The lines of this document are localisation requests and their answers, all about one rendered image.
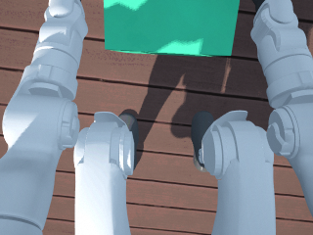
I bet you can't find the carton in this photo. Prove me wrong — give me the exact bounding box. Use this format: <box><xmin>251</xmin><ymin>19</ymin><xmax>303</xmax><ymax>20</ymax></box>
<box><xmin>104</xmin><ymin>0</ymin><xmax>240</xmax><ymax>57</ymax></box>

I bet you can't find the left robot shin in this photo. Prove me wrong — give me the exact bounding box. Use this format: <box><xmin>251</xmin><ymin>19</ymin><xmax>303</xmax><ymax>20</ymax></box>
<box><xmin>73</xmin><ymin>112</ymin><xmax>129</xmax><ymax>167</ymax></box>

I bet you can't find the right robot upper arm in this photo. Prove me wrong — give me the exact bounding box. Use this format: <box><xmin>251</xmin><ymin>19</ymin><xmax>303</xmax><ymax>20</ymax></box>
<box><xmin>266</xmin><ymin>102</ymin><xmax>313</xmax><ymax>217</ymax></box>

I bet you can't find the robot right forearm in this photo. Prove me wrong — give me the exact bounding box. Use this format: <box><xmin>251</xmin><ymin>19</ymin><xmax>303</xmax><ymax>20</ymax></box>
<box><xmin>250</xmin><ymin>0</ymin><xmax>313</xmax><ymax>109</ymax></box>

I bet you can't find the right robot shin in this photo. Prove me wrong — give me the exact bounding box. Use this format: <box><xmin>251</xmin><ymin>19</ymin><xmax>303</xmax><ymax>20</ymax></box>
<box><xmin>199</xmin><ymin>110</ymin><xmax>274</xmax><ymax>172</ymax></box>

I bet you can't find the robot left forearm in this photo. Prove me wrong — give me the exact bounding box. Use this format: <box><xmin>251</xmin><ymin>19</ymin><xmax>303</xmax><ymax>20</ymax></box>
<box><xmin>2</xmin><ymin>0</ymin><xmax>88</xmax><ymax>144</ymax></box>

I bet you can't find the left robot upper arm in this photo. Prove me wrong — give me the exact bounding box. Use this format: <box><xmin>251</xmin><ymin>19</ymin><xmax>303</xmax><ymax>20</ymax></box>
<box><xmin>0</xmin><ymin>93</ymin><xmax>80</xmax><ymax>235</ymax></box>

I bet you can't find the robot shin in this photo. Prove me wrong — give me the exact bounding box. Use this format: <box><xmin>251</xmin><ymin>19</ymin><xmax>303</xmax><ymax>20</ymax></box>
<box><xmin>199</xmin><ymin>110</ymin><xmax>274</xmax><ymax>172</ymax></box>
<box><xmin>73</xmin><ymin>112</ymin><xmax>129</xmax><ymax>167</ymax></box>

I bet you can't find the right robot hand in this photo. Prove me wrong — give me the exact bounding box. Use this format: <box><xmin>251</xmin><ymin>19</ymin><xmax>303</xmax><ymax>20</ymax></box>
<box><xmin>252</xmin><ymin>0</ymin><xmax>265</xmax><ymax>13</ymax></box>

